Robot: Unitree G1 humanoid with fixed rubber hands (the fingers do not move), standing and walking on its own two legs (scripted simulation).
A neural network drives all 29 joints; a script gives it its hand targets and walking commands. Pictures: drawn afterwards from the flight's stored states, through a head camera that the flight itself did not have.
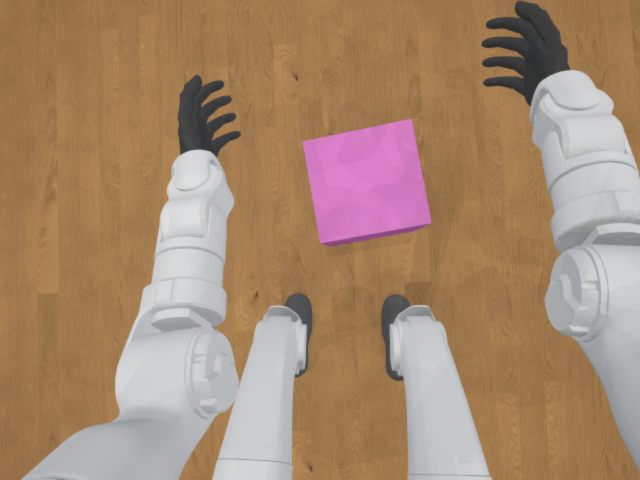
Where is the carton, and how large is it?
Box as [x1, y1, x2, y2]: [303, 119, 431, 245]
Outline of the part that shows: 411,119 303,141 312,198 321,243 335,245 413,231 431,222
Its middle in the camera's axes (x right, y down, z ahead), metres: +0.10 -0.11 +0.85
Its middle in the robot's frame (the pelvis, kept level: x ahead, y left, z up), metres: +0.48 -0.02 -0.51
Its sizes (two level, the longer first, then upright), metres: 0.210 0.200 0.250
